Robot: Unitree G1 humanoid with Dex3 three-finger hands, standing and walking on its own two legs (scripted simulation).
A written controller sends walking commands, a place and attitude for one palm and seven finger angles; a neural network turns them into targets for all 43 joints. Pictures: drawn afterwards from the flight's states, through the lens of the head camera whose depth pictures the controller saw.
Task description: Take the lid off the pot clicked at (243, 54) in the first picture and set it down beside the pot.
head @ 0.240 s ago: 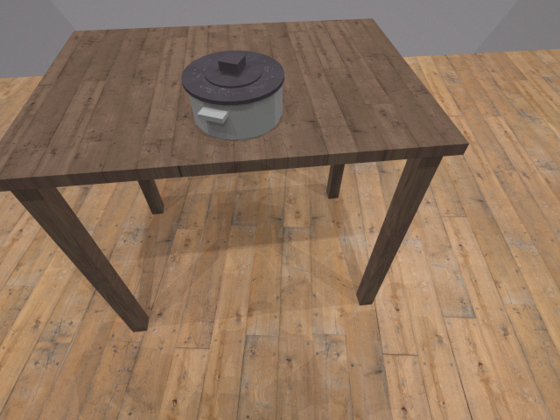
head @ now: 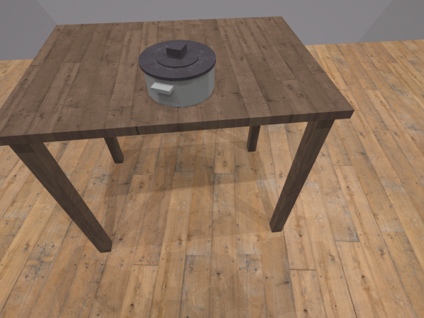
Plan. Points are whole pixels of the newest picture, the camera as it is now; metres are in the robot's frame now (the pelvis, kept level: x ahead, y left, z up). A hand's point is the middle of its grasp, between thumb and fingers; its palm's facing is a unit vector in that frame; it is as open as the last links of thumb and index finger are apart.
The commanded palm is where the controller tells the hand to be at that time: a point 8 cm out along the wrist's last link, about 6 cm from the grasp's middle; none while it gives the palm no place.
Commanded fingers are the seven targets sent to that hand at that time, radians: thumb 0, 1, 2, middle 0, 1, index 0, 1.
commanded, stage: look at it before walking up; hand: left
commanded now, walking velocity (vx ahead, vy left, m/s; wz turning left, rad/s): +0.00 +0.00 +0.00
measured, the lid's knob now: (176, 49) +0.72 +0.14 +0.15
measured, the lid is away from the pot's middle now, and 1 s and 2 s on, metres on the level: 0.00 0.00 0.00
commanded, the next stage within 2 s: turn to face it in 0.40 s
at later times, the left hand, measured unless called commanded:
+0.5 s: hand out of the picture +0.00 +0.17 -0.17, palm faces +0.04 -0.98 -0.20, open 7.3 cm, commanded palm none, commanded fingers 0.00 0.90 0.90 -0.20 -0.30 -0.20 -0.30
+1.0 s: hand out of the picture +0.00 +0.20 -0.18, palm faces +0.13 -0.96 -0.24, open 7.3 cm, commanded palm none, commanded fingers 0.00 0.90 0.90 -0.20 -0.30 -0.20 -0.30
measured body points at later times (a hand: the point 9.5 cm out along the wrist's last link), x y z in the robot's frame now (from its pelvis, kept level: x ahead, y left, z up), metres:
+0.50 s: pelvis +0.00 +0.00 +0.00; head +0.02 +0.00 +0.45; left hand -0.01 +0.23 -0.16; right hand +0.00 -0.21 -0.16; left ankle -0.04 +0.14 -0.74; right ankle -0.04 -0.10 -0.74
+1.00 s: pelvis -0.02 +0.01 -0.01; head +0.01 +0.01 +0.44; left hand -0.01 +0.25 -0.16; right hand +0.03 -0.22 -0.17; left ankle -0.04 +0.14 -0.74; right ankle -0.04 -0.10 -0.74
